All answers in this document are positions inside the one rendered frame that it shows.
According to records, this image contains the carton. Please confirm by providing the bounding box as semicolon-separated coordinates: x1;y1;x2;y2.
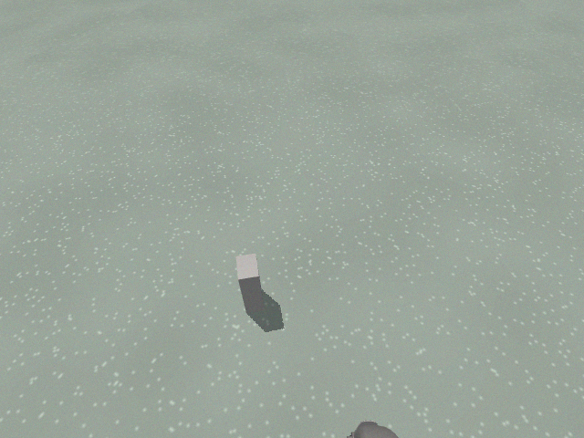
236;254;265;313

